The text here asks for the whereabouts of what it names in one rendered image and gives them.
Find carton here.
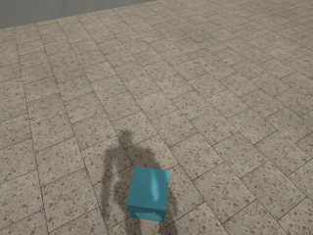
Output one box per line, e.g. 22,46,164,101
126,166,170,222

